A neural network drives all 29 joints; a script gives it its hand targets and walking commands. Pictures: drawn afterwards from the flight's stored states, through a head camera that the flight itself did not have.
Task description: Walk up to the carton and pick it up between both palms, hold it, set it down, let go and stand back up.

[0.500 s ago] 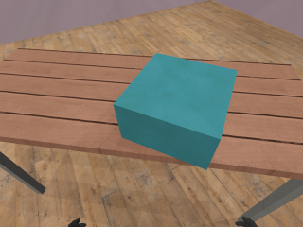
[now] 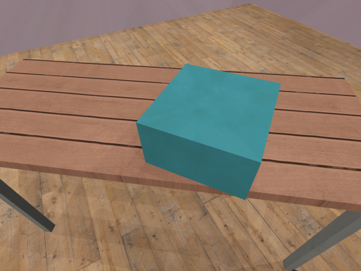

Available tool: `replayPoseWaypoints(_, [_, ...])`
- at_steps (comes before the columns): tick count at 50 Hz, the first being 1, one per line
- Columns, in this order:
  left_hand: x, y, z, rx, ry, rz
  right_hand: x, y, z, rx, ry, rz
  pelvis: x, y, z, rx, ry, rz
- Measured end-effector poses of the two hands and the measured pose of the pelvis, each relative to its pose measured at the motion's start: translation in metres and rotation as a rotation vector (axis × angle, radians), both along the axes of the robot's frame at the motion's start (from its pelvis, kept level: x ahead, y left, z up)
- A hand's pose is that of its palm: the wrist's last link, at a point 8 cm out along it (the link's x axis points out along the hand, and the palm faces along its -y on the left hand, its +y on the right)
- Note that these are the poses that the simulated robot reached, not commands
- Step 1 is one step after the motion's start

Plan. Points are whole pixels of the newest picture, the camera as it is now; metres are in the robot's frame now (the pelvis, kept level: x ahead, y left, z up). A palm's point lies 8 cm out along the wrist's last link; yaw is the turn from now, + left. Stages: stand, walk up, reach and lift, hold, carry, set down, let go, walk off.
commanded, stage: stand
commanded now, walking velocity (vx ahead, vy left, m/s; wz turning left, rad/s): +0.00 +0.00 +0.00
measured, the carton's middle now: (212, 123) +0.47 -0.06 +0.07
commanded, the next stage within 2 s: walk up in 1.36 s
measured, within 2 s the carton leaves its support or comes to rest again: neither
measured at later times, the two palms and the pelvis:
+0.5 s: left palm out of the picture +0.05 +0.27 -0.12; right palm out of the picture +0.05 -0.26 -0.12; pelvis -0.02 +0.00 +0.00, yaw +0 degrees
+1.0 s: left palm out of the picture +0.06 +0.27 -0.12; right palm out of the picture +0.04 -0.26 -0.12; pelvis -0.02 +0.00 +0.00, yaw +0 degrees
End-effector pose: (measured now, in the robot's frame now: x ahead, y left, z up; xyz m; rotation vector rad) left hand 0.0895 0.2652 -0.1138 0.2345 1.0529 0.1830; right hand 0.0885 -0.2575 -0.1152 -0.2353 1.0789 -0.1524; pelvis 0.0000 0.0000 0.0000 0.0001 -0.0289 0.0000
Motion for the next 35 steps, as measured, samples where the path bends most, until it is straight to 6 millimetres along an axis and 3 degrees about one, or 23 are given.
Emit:
replayPoseWaypoints(24, [-0.035,0.002,-0.008,-0.002,0.059,0.016,-0.036,-0.002,-0.006,-0.003,0.052,-0.014,-0.021,0.0,-0.001,0.0,-0.03,0.0])
replayPoseWaypoints(35, [-0.04,0.002,-0.009,-0.002,0.075,0.018,-0.045,-0.003,-0.009,-0.002,0.084,-0.019,-0.023,0.0,-0.001,0.0,-0.033,0.0])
